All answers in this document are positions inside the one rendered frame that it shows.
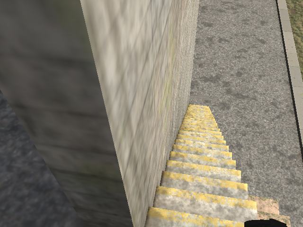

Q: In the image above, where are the stairs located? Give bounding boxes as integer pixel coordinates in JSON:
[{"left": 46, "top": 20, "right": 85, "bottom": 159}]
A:
[{"left": 144, "top": 104, "right": 258, "bottom": 227}]

